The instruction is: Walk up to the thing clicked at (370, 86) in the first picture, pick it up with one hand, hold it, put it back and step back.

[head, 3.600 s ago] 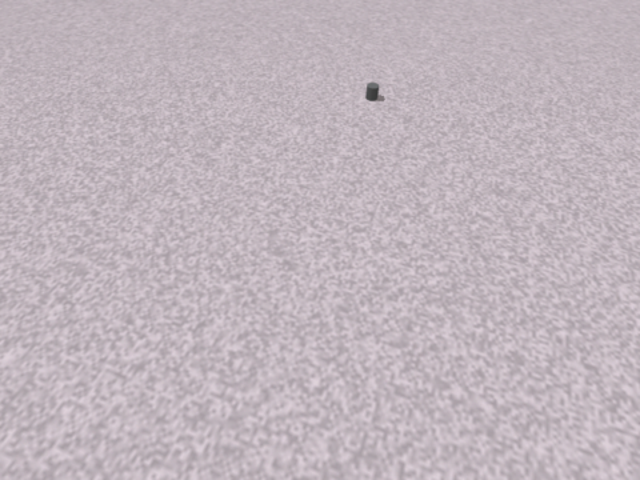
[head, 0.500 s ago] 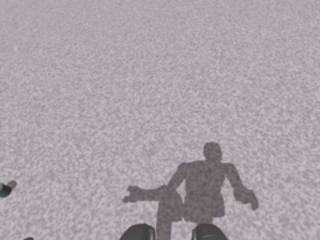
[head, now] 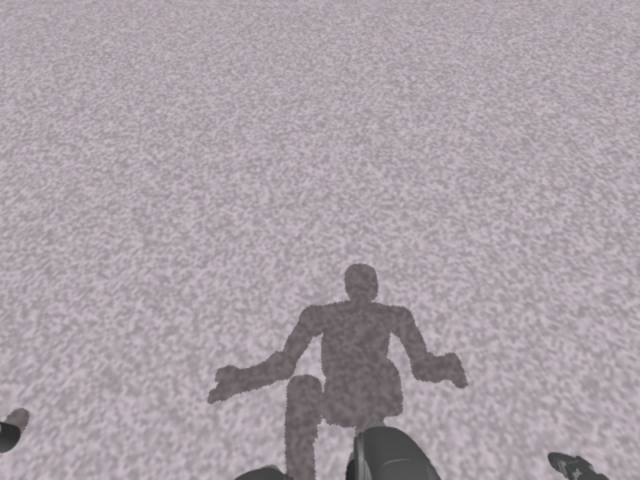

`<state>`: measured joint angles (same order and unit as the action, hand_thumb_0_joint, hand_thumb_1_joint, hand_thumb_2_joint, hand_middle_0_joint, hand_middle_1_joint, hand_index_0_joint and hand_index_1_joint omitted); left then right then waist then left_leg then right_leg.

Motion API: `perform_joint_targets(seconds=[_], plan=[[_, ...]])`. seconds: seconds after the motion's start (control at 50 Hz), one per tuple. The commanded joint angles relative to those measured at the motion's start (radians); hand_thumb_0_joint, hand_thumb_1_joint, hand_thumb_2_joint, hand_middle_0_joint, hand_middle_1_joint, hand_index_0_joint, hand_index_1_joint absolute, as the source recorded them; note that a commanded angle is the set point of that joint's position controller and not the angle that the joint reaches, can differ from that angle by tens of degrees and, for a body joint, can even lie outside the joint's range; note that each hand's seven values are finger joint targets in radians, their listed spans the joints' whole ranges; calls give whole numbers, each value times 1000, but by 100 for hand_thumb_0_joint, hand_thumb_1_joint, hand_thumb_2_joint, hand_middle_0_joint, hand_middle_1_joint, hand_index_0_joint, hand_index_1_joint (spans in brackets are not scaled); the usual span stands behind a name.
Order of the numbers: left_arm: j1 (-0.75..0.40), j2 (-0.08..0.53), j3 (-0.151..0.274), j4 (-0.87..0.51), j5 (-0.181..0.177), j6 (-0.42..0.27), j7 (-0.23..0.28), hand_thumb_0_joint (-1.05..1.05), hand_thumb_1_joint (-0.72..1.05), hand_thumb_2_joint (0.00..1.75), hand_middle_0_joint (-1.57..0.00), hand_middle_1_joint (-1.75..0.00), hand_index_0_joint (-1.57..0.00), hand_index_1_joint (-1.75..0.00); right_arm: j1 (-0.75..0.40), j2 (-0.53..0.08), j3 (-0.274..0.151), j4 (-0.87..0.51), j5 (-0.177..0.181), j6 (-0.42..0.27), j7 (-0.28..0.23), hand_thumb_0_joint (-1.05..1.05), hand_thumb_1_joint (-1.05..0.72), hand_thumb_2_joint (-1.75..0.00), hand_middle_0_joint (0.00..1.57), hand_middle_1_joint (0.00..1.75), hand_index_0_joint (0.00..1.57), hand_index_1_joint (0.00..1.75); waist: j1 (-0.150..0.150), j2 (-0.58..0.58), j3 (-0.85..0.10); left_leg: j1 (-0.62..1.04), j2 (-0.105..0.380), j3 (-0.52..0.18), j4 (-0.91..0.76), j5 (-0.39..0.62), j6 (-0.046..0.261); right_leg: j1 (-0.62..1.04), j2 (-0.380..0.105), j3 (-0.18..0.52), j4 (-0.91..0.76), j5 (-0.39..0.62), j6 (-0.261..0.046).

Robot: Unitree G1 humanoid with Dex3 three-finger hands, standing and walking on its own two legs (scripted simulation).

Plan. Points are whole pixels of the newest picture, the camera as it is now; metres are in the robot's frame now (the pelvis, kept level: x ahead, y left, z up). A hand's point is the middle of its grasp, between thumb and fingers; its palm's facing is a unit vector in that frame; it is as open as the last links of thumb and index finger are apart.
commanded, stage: walk up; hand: left
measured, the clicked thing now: out of the picture +0.35 +0.88 -0.70
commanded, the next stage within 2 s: none
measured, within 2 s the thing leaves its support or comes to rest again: neither
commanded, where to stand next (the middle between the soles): -0.08 +0.77 m, yaw -22 degrees
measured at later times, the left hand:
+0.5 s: hand out of the picture +0.06 +0.58 -0.12, palm faces -0.09 -0.76 -0.64, open 7.4 cm
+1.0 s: hand out of the picture +0.02 +0.81 -0.13, palm faces -0.16 -0.75 -0.64, open 7.3 cm
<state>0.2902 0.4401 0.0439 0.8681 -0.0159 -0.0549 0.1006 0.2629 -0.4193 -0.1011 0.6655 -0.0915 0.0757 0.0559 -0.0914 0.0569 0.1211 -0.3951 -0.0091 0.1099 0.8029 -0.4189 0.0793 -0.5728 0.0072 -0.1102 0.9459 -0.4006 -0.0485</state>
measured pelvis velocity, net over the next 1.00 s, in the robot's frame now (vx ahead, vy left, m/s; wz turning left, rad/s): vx -0.11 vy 0.49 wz -0.18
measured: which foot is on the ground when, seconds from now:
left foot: down 0.00-0.04, up 0.06-0.34, down 0.36-0.62, up 0.64-0.94, down 0.96-1.00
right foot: up 0.00-0.02, down 0.04-0.38, up 0.40-0.60, down 0.62-0.98, up 1.00-1.00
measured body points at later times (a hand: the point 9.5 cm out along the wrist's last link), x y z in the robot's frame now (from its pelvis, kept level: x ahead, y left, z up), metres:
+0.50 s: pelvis -0.05 +0.24 -0.02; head -0.01 +0.22 +0.43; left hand +0.06 +0.62 -0.08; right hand +0.01 -0.10 -0.12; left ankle -0.02 +0.36 -0.71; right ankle +0.02 +0.07 -0.65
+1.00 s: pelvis -0.11 +0.49 -0.04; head -0.08 +0.45 +0.41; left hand +0.02 +0.85 -0.09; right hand -0.06 +0.12 -0.14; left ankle -0.08 +0.63 -0.71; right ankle -0.01 +0.22 -0.69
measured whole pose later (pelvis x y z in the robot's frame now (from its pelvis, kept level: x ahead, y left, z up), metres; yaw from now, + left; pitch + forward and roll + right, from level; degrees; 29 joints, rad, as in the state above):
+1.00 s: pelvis -0.11 +0.49 -0.04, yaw -11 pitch -2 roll +1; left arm 0.29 0.49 0.08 0.82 0.04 -0.03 0.10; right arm 0.23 -0.51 -0.14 0.68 -0.07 0.10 0.08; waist 0.01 0.07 0.12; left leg -0.46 0.05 -0.01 1.03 -0.55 -0.02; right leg -0.67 -0.15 0.20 0.92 -0.36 -0.02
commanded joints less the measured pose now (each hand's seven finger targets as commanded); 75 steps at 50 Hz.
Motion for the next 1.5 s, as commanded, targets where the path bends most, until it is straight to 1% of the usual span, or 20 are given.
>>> perform_joint_targets(seconds=[0.0,0.02,0.06,0.16,0.26,0.32,0.36,0.38,0.56,0.64,0.72,0.92,0.96,0.98,1.04,1.22,1.24,1.26,1.28,1.48], plan=[[351,291,113,-8,30,-23,39,0,90,90,-20,-30,-20,-30,-117,-167,-46,-165,22,-21,-6,0,-90,-90,20,30,20,30,190,-33,-220,-209,88,-99,165,468,-42,575,-105,177,-430,267,-59],[321,353,130,-52,50,-24,46,0,90,90,-20,-30,-20,-30,-24,-130,-35,-166,25,-22,-6,0,-90,-90,20,30,20,30,151,-209,-278,-429,39,-136,351,-172,-106,721,-385,570,-451,281,-174],[158,367,124,-129,23,-29,56,0,90,90,-20,-30,-20,-30,-19,-256,-77,-140,12,15,-23,0,-90,-90,20,30,20,30,108,0,-206,-379,96,-290,681,-167,-115,388,-590,823,-599,22,-364],[7,335,124,-143,56,-35,31,0,90,90,-20,-30,-20,-30,30,-240,-81,-75,14,13,27,0,-90,-90,20,30,20,30,32,-153,-121,-211,105,-234,511,7,-74,101,-282,367,-499,-97,-164],[43,401,151,-119,70,-28,12,0,90,90,-20,-30,-20,-30,-14,-232,-81,-70,20,17,41,0,-90,-90,20,30,20,30,86,-237,-107,-86,81,-100,229,-110,-60,1,-255,332,-477,-150,-159],[-4,352,129,-119,59,-13,12,0,90,90,-20,-30,-20,-30,169,-242,-99,-3,18,2,33,0,-90,-90,20,30,20,30,-6,-98,-191,160,15,-52,-64,-50,-35,-89,-170,219,-256,-110,-78],[-22,207,86,-129,39,-7,33,0,90,90,-20,-30,-20,-30,129,-407,-126,-53,0,-14,11,0,-90,-90,20,30,20,30,-49,326,-97,72,322,-614,-427,-177,114,-343,119,65,253,-247,10],[-96,250,83,-125,37,-16,50,0,90,90,-20,-30,-20,-30,11,-436,-125,-61,22,-17,-1,0,-90,-90,20,30,20,30,-37,288,-32,-74,382,-741,-495,-162,218,-289,38,151,347,-218,-20],[244,185,78,-1,1,-26,17,0,90,90,-20,-30,-20,-30,-129,-229,-49,-125,10,-3,-14,0,-90,-90,20,30,20,30,140,135,-142,-54,176,-230,-47,502,109,306,-38,54,-321,175,-19],[160,376,125,-102,32,-28,47,0,90,90,-20,-30,-20,-30,14,-231,-54,-118,19,23,-32,0,-90,-90,20,30,20,30,104,-55,-214,-382,76,-271,536,-205,-53,448,-546,806,-528,262,-271],[31,332,115,-133,42,-27,33,0,90,90,-20,-30,-20,-30,13,-257,-81,-83,20,24,-2,0,-90,-90,20,30,20,30,56,-112,-95,-252,90,-252,604,-7,-72,121,-329,460,-488,-36,-189],[21,370,129,-119,60,0,15,0,90,90,-20,-30,-20,-30,141,-235,-97,-21,24,16,21,0,-90,-90,20,30,20,30,28,-172,-197,123,26,-68,-24,-86,-31,-48,-201,292,-305,-84,-80],[-23,197,83,-124,40,8,32,0,90,90,-20,-30,-20,-30,162,-386,-124,-40,4,-3,3,0,-90,-90,20,30,20,30,-42,311,-113,64,320,-607,-380,-162,99,-334,108,56,239,-248,21],[-120,263,90,-127,39,1,56,0,90,90,-20,-30,-20,-30,34,-447,-126,-49,28,-5,-8,0,-90,-90,20,30,20,30,-38,305,-20,-124,387,-761,-497,-213,205,-290,48,175,339,-221,-2],[-10,251,91,-33,3,1,37,0,90,90,-20,-30,-20,-30,-78,-315,-91,-71,14,-15,-31,0,-90,-90,20,30,20,30,39,120,17,-117,252,-500,-354,-30,78,-215,26,187,389,-61,-4],[252,203,79,-12,7,0,27,0,90,90,-20,-30,-20,-30,-81,-195,-52,-131,16,12,-16,0,-90,-90,20,30,20,30,140,73,-150,-28,177,-255,-83,496,26,359,-44,82,-366,157,-20],[255,253,97,-27,24,-5,34,0,90,90,-20,-30,-20,-30,-39,-157,-43,-131,26,10,-14,0,-90,-90,20,30,20,30,146,-40,-171,-160,113,-211,65,381,-42,526,-111,221,-445,193,-51],[214,324,119,-80,42,-9,36,0,90,90,-20,-30,-20,-30,48,-115,-33,-129,26,8,-12,0,-90,-90,20,30,20,30,117,-254,-211,-415,30,-167,298,-193,-124,679,-422,631,-435,350,-175],[149,370,130,-116,40,-6,48,0,90,90,-20,-30,-20,-30,14,-210,-61,-147,10,21,-32,0,-90,-90,20,30,20,30,123,-175,-203,-410,58,-295,506,-251,-106,490,-602,833,-482,427,-348],[9,369,146,-121,61,-10,29,0,90,90,-20,-30,-20,-30,-8,-205,-89,-87,29,37,15,0,-90,-90,20,30,20,30,97,-269,-78,-139,91,-155,290,-84,-99,110,-253,295,-435,-85,-135]])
